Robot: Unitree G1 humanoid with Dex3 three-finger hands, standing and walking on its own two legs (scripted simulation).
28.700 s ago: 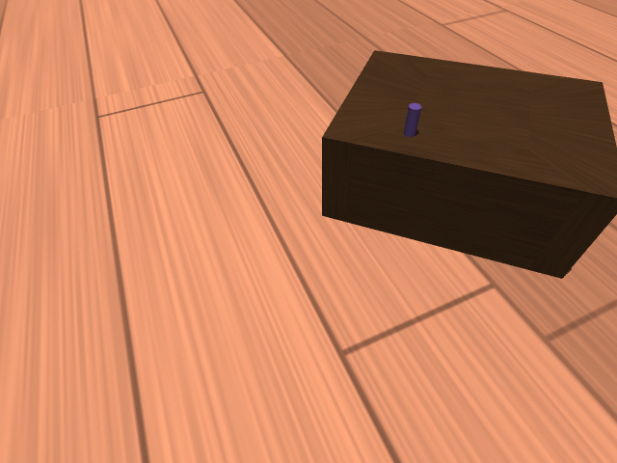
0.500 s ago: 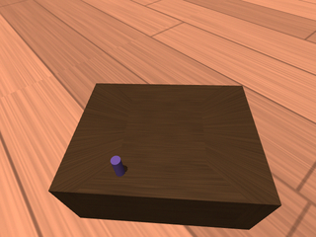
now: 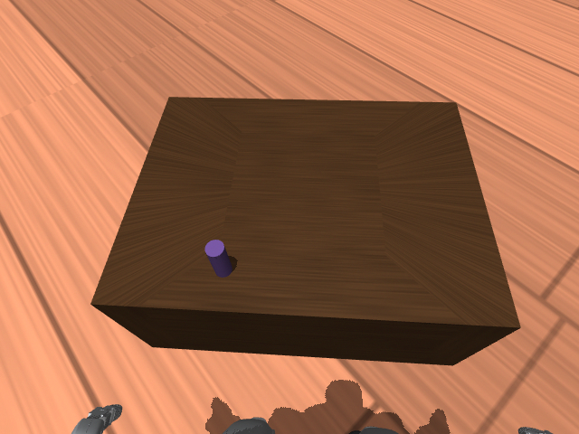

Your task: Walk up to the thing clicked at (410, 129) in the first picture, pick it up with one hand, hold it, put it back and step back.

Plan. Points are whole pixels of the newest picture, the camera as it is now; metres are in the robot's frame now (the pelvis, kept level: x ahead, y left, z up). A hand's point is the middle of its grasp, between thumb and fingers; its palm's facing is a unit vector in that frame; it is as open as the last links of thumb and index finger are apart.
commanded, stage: step back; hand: left
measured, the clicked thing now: (219, 259) +0.49 +0.21 -0.29
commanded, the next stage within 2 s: none
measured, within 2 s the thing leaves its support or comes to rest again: neither
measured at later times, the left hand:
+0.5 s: hand out of the picture +0.06 +0.27 -0.16, palm faces -0.08 -0.91 -0.40, open 7.3 cm
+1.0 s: hand out of the picture -0.06 +0.31 -0.15, palm faces +0.00 -0.94 -0.35, open 7.3 cm
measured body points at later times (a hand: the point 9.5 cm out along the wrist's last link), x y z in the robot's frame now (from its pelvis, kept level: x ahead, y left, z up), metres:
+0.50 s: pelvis -0.06 +0.02 -0.01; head +0.01 +0.00 +0.43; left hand +0.06 +0.32 -0.13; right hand +0.02 -0.29 -0.15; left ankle -0.04 +0.12 -0.72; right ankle -0.06 -0.09 -0.73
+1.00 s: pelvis -0.17 +0.04 +0.00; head -0.12 +0.07 +0.45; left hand -0.06 +0.36 -0.13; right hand -0.08 -0.27 -0.10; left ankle -0.13 +0.16 -0.73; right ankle -0.21 -0.11 -0.64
